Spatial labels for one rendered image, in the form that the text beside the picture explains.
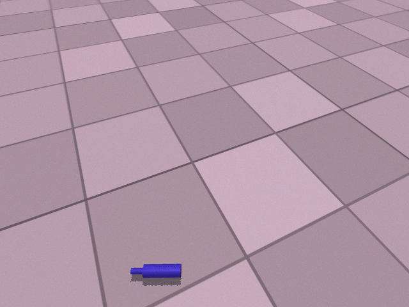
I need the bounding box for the bottle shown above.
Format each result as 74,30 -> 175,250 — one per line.
130,264 -> 181,278

